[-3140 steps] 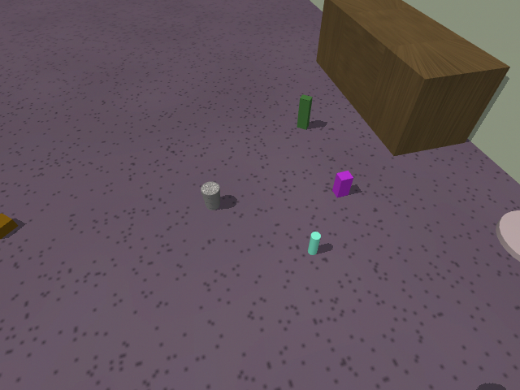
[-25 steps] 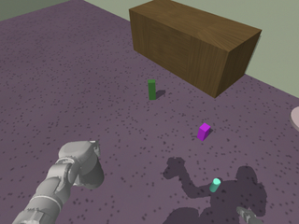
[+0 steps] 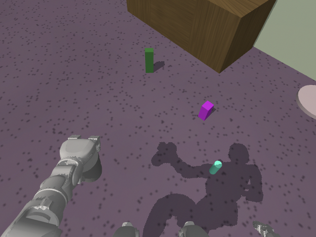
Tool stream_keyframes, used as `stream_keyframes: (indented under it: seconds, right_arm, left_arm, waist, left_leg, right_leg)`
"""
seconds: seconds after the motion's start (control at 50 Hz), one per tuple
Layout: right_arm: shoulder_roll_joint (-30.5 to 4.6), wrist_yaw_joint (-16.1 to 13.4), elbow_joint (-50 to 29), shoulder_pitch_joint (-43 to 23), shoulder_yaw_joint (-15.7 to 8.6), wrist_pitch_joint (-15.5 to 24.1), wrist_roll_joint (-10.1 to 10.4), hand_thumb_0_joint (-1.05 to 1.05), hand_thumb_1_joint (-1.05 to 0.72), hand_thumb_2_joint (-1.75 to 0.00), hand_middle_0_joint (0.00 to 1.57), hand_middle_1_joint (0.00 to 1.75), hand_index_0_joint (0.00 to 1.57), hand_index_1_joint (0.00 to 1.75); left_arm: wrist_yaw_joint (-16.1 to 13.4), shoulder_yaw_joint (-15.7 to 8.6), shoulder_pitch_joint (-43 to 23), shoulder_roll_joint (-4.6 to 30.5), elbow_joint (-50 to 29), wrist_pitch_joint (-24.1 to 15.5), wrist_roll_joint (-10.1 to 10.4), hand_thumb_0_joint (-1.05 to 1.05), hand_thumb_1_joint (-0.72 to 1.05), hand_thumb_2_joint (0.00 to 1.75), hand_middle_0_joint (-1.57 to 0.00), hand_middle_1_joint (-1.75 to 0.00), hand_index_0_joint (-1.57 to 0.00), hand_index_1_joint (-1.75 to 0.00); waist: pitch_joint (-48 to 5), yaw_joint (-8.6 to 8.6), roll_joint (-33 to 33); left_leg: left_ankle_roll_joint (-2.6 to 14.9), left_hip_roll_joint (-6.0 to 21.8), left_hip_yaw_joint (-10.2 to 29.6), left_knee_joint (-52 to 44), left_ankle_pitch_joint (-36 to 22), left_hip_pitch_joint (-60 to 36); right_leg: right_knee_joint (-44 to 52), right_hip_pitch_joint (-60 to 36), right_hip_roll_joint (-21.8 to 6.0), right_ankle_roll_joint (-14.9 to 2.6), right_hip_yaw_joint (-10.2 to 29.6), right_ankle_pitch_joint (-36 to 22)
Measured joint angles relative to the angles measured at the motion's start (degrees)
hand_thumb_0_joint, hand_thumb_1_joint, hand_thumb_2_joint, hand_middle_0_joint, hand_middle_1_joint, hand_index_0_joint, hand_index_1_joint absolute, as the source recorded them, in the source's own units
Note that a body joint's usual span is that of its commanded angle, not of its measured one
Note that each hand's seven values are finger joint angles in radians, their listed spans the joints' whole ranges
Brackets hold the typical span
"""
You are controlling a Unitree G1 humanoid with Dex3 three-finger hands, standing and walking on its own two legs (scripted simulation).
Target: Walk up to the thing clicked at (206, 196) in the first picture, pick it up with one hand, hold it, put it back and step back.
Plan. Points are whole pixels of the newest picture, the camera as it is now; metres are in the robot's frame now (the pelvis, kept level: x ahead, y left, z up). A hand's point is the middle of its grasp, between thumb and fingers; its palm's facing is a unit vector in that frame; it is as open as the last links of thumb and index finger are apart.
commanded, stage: crouch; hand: left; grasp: from above
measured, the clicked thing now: (87, 165) +0.36 +0.22 -0.15
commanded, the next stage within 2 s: lower in 1.64 s
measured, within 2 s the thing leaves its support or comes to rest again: neither
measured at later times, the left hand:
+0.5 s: hand (104, 163) +0.43 +0.22 -0.33, palm faces -0.47 +0.03 -0.88, open 11.2 cm
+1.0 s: hand (113, 161) +0.48 +0.21 -0.46, palm faces -0.43 -0.01 -0.90, open 11.1 cm
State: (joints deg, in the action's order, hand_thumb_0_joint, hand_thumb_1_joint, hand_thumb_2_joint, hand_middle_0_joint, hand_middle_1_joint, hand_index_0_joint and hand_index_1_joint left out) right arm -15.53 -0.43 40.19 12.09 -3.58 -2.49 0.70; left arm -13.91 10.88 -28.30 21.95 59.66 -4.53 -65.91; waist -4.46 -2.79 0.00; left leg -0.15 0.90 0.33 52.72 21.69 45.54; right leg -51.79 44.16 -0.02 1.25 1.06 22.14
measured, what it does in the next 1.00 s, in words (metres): lowers itself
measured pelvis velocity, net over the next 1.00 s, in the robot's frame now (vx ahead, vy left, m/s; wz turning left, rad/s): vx -0.05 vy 0.00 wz -0.08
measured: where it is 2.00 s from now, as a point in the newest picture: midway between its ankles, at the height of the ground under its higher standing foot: outside the picture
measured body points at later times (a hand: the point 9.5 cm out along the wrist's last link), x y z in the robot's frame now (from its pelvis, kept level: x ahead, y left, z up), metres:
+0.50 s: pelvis -0.04 +0.02 -0.20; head +0.16 +0.03 +0.20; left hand +0.45 +0.21 -0.28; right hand -0.05 -0.25 -0.32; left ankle +0.03 +0.12 -0.69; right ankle +0.03 -0.13 -0.69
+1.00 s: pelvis -0.05 +0.00 -0.30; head +0.21 +0.03 +0.06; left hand +0.50 +0.20 -0.41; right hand -0.05 -0.28 -0.41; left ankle +0.03 +0.12 -0.69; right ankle +0.03 -0.13 -0.69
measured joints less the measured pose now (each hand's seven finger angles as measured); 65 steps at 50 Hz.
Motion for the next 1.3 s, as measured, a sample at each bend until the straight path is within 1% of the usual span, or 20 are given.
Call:
stream_keyframes:
  seconds: [0.04, 0.08, 0.14, 0.18, 0.32, 0.42, 0.5, 0.56, 0.68, 0.76, 0.8, 0.86, 0.96, 1.08, 1.14, 1.18, 1.3]
  right_arm:
    - [-0.4, 0.1, 0.4, 0.4, -0.4, 0.2, -0.4, 0.01, -0.91, -0.9, 0.2, 0.29, 0.2, 0.3]
    - [-0.6, 0.1, 1.0, 0.8, -0.6, 0.4, -0.8, 0.01, -0.91, -0.9, 0.2, 0.29, 0.2, 0.3]
    - [-0.5, -0.2, 1.9, 1.3, -0.5, 1.0, -1.4, 0.01, -0.91, -0.9, 0.2, 0.29, 0.2, 0.29]
    - [-0.2, -0.3, 2.2, 1.8, -0.4, 1.4, -1.8, 0.01, -0.91, -0.9, 0.2, 0.29, 0.2, 0.29]
    - [1.4, -0.6, 3.1, 3.3, 0.5, 1.8, -2.8, 0.01, -0.92, -0.9, 0.2, 0.29, 0.2, 0.29]
    - [2.4, 0.2, 2.7, 3.7, 1.6, 2.4, -3.5, 0.01, -0.92, -0.9, 0.2, 0.29, 0.2, 0.29]
    - [2.7, 1.2, 2.4, 3.4, 2.7, 3.0, -3.9, 0.01, -0.92, -0.9, 0.2, 0.29, 0.2, 0.29]
    - [2.8, 1.8, 2.1, 2.8, 3.4, 3.5, -4.4, 0.01, -0.91, -0.9, 0.2, 0.29, 0.2, 0.29]
    - [2.5, 3.5, 1.9, 1.3, 4.4, 4.8, -5.7, 0.01, -0.92, -0.9, 0.2, 0.29, 0.21, 0.29]
    - [1.9, 4.5, 1.7, 0.3, 4.8, 5.4, -6.6, 0.0, -0.92, -0.9, 0.2, 0.29, 0.2, 0.29]
    - [1.4, 4.9, 1.5, -0.1, 5.0, 5.6, -6.9, 0.0, -0.92, -0.91, 0.2, 0.29, 0.2, 0.29]
    - [1.0, 5.5, 1.2, -0.5, 5.2, 5.7, -7.2, 0.0, -0.92, -0.91, 0.2, 0.29, 0.2, 0.29]
    - [0.6, 6.4, 1.1, -0.8, 5.6, 5.7, -7.5, 0.0, -0.93, -0.91, 0.2, 0.29, 0.2, 0.29]
    - [0.7, 7.4, 1.1, -0.6, 6.3, 5.0, -7.7, 0.0, -0.93, -0.91, 0.2, 0.29, 0.2, 0.29]
    - [0.8, 7.8, 0.9, -0.2, 7.0, 4.5, -7.8, 0.0, -0.93, -0.91, 0.2, 0.29, 0.2, 0.29]
    - [0.9, 8.1, 0.7, 0.1, 7.5, 4.2, -7.8, 0.0, -0.93, -0.91, 0.2, 0.29, 0.2, 0.29]
    - [1.0, 8.4, 0.1, 0.8, 8.8, 3.8, -8.0, 0.0, -0.93, -0.91, 0.2, 0.29, 0.2, 0.29]
  left_arm:
    - [-2.2, -0.5, -2.6, 0.1, 2.7, 0.0, -1.2, 0.01, -0.27, 1.01, -0.34, -1.15, -0.37, -1.1]
    - [-4.0, -1.1, -5.5, 0.3, 5.5, 0.4, -1.9, 0.01, -0.27, 1.01, -0.34, -1.15, -0.37, -1.11]
    - [-5.8, -2.3, -10.2, 0.9, 9.8, 1.3, -2.0, 0.01, -0.26, 1.0, -0.34, -1.15, -0.37, -1.11]
    - [-6.3, -3.5, -12.7, 1.7, 11.4, 2.0, -1.7, 0.01, -0.26, 1.0, -0.34, -1.15, -0.37, -1.1]
    - [-5.6, -6.3, -19.3, 4.9, 14.1, 3.4, -1.0, 0.01, -0.26, 0.96, -0.37, -1.12, -0.4, -1.08]
    - [-4.2, -7.9, -22.4, 6.7, 16.2, 3.3, -0.8, 0.01, -0.25, 0.92, -0.38, -1.1, -0.42, -1.06]
    - [-3.2, -8.7, -24.0, 8.0, 17.5, 1.9, -1.4, 0.01, -0.25, 0.88, -0.4, -1.08, -0.44, -1.03]
    - [-3.3, -9.5, -24.9, 8.8, 17.7, 0.6, -2.3, 0.01, -0.25, 0.86, -0.42, -1.06, -0.46, -1.02]
    - [-5.1, -10.9, -27.3, 10.3, 18.9, -1.3, -4.6, 0.01, -0.25, 0.84, -0.45, -1.04, -0.49, -0.99]
    - [-6.7, -11.8, -29.6, 11.9, 20.9, -1.7, -6.3, 0.01, -0.26, 0.84, -0.46, -1.03, -0.5, -0.98]
    - [-7.4, -12.6, -31.0, 12.8, 22.2, -1.5, -6.8, 0.01, -0.27, 0.84, -0.47, -1.02, -0.51, -0.98]
    - [-7.9, -13.4, -33.1, 14.3, 24.0, -1.0, -6.9, 0.01, -0.28, 0.84, -0.48, -1.02, -0.52, -0.97]
    - [-7.3, -14.0, -35.7, 16.7, 25.9, -0.1, -6.2, 0.01, -0.27, 0.83, -0.48, -1.01, -0.52, -0.97]
    - [-4.8, -14.3, -36.8, 18.9, 25.5, -0.6, -5.3, 0.01, -0.26, 0.81, -0.48, -1.01, -0.52, -0.96]
    - [-3.9, -14.0, -36.6, 19.7, 24.7, -1.3, -5.5, 0.01, -0.26, 0.8, -0.48, -1.01, -0.52, -0.96]
    - [-3.3, -14.5, -36.2, 20.2, 23.9, -2.0, -6.0, 0.01, -0.26, 0.8, -0.48, -1.0, -0.52, -0.96]
    - [-3.8, -14.1, -36.8, 21.6, 24.7, -2.7, -6.8, 0.01, -0.26, 0.79, -0.49, -1.0, -0.53, -0.95]
  waist:
    - [-1.1, -0.82, 0.1]
    - [-2.0, -1.67, 0.3]
    - [-3.2, -3.21, 0.7]
    - [-3.9, -4.28, 0.9]
    - [-5.2, -7.35, 2.0]
    - [-5.7, -8.82, 3.0]
    - [-5.9, -9.67, 3.4]
    - [-5.7, -10.22, 3.2]
    - [-4.8, -11.43, 2.1]
    - [-4.3, -12.27, 1.6]
    - [-4.0, -12.68, 1.5]
    - [-3.3, -13.31, 1.3]
    - [-1.8, -13.9, 1.3]
    - [0.2, -14.17, 0.9]
    - [1.0, -14.33, 0.6]
    - [1.4, -14.53, 0.4]
    - [2.1, -15.43, -0.4]
  left_leg:
    - [0.06, 0.1, 0.3, 5.7, 2.0, 6.2]
    - [0.16, 0.1, 0.5, 11.0, 3.7, 12.2]
    - [0.34, 0.2, 0.7, 18.1, 5.8, 20.9]
    - [0.51, 0.3, 0.7, 22.6, 7.0, 26.4]
    - [1.14, 0.4, 0.8, 35.8, 10.3, 42.3]
    - [1.48, 0.2, 1.1, 43.1, 11.8, 51.4]
    - [1.59, 0.0, 1.5, 48.4, 12.9, 57.7]
    - [1.5, -0.2, 1.9, 52.0, 13.6, 61.8]
    - [0.79, -0.7, 3.0, 57.7, 14.6, 67.9]
    - [0.33, -0.6, 3.8, 61.0, 15.3, 71.0]
    - [0.15, -0.5, 4.1, 62.5, 15.6, 72.3]
    - [-0.1, -0.3, 4.5, 64.5, 16.1, 74.0]
    - [-0.27, 0.1, 4.9, 67.6, 16.8, 76.2]
    - [-0.22, 0.5, 5.4, 71.0, 17.6, 78.4]
    - [-0.22, 0.6, 5.7, 72.6, 17.8, 79.5]
    - [-0.24, 0.5, 5.9, 73.7, 17.9, 80.2]
    - [-0.33, 0.2, 6.7, 76.4, 17.7, 82.3]
  right_leg:
    - [-5.5, 6.0, 0.1, 0.27, -0.2, 2.0]
    - [-10.5, 11.8, 0.3, 0.4, -0.3, 3.6]
    - [-17.3, 20.3, 0.5, 0.51, -0.4, 5.6]
    - [-21.6, 25.8, 0.6, 0.62, -0.3, 6.7]
    - [-34.4, 41.4, 0.9, 1.06, -0.2, 9.9]
    - [-41.5, 50.1, 0.9, 1.2, -0.4, 11.5]
    - [-46.7, 56.1, 0.8, 1.28, -0.7, 12.8]
    - [-50.2, 60.0, 0.8, 1.39, -1.0, 13.6]
    - [-56.1, 65.7, 0.5, 1.15, -1.8, 15.1]
    - [-59.3, 68.7, 0.7, 0.92, -2.5, 15.9]
    - [-60.7, 70.1, 0.9, 0.78, -2.8, 16.1]
    - [-62.8, 71.8, 1.2, 0.57, -3.0, 16.5]
    - [-65.6, 74.2, 1.7, 0.48, -3.3, 16.8]
    - [-68.5, 76.4, 2.3, 0.69, -3.6, 17.2]
    - [-69.9, 77.3, 2.4, 0.8, -3.8, 17.3]
    - [-70.8, 77.9, 2.5, 0.84, -4.0, 17.3]
    - [-73.1, 79.6, 2.4, 0.85, -4.6, 17.2]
